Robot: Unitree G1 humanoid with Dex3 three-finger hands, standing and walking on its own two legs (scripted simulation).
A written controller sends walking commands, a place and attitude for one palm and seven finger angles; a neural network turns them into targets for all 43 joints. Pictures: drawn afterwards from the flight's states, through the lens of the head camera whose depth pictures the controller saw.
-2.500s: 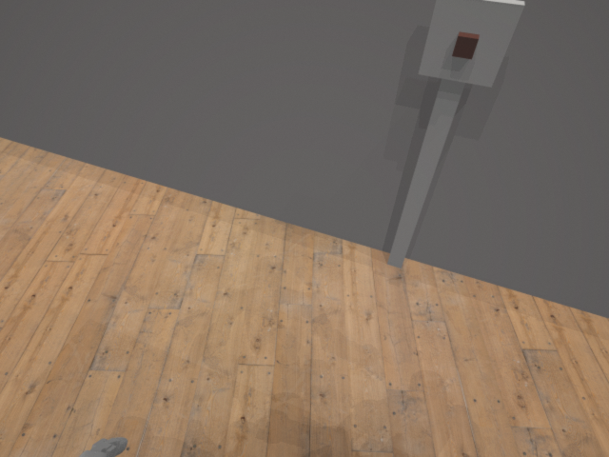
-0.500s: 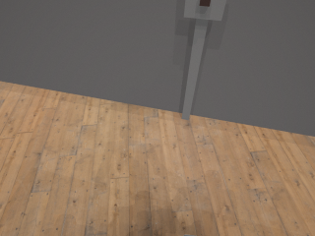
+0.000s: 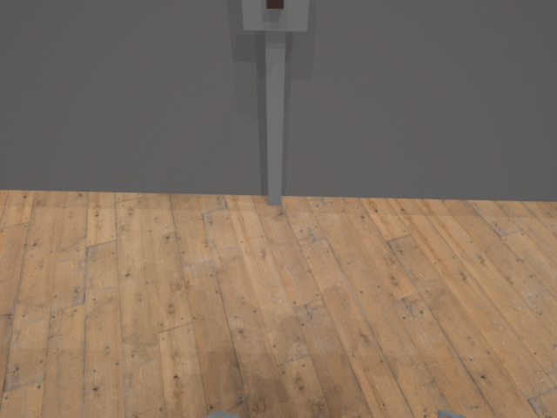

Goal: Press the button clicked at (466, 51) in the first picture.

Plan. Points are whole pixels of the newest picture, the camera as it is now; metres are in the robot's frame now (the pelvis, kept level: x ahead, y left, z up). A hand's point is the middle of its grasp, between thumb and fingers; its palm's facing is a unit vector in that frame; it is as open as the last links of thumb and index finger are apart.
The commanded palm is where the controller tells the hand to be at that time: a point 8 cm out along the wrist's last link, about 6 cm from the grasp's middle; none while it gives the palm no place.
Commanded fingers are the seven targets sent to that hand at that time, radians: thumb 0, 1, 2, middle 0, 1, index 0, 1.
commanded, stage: walk to a spot facing it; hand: left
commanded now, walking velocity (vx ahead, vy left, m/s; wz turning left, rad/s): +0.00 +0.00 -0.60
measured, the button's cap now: out of the picture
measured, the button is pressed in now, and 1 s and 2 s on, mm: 0 0 0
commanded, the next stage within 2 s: turn to face it in 0.98 s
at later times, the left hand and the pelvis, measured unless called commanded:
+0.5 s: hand (160, 415) +0.14 +0.21 -0.16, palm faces -0.32 -0.93 -0.17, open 7.4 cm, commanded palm none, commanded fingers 0.00 0.90 0.90 -0.20 -0.30 -0.20 -0.30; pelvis +0.01 +0.04 +0.01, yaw -20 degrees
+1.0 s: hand (267, 333) +0.29 +0.06 -0.17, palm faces -0.47 -0.85 -0.22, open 7.2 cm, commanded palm none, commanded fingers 0.00 0.90 0.90 -0.20 -0.30 -0.20 -0.30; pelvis +0.16 -0.09 +0.00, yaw -31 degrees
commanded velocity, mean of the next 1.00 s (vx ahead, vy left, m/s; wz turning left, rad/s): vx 0.30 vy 0.00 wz -0.39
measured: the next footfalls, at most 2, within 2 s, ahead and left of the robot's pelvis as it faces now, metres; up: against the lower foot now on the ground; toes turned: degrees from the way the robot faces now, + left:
left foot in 0.10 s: +0.02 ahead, +0.14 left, +0.00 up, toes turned -6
right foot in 0.68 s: +0.08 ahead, -0.18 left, +0.00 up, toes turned -35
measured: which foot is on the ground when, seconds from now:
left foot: up 0.00-0.08, down 0.10-0.68, up 0.70-1.00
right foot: down 0.00-0.10, up 0.12-0.66, down 0.68-1.00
